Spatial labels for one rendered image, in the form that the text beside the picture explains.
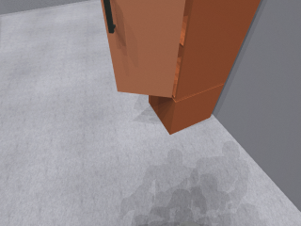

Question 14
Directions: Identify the handle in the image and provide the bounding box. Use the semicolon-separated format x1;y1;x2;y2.
103;0;116;34

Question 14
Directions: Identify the cupboard door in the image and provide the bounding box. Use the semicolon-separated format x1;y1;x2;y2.
101;0;186;98

